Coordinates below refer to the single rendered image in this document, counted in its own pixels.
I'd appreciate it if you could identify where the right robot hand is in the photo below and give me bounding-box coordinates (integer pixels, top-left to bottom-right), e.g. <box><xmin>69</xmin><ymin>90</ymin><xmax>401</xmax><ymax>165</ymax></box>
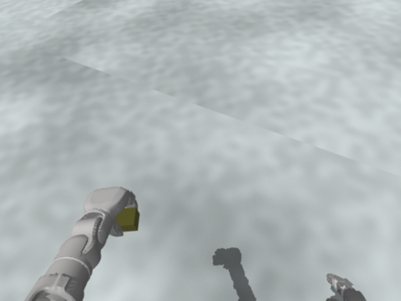
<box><xmin>326</xmin><ymin>273</ymin><xmax>366</xmax><ymax>301</ymax></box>

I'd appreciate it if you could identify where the small box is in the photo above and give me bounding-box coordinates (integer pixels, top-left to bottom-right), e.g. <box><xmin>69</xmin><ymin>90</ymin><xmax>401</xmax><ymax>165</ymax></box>
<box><xmin>115</xmin><ymin>208</ymin><xmax>140</xmax><ymax>232</ymax></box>

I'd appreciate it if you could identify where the left robot arm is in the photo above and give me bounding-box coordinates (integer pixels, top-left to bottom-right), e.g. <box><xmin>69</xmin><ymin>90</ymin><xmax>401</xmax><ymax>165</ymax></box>
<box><xmin>24</xmin><ymin>209</ymin><xmax>113</xmax><ymax>301</ymax></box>

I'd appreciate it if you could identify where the left robot hand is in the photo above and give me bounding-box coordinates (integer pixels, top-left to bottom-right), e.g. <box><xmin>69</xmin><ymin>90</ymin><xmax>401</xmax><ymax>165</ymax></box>
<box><xmin>84</xmin><ymin>187</ymin><xmax>138</xmax><ymax>236</ymax></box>

